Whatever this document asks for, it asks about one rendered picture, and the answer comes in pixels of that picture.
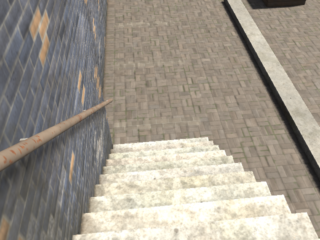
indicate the stairs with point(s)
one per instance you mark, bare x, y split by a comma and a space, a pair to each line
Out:
185, 189

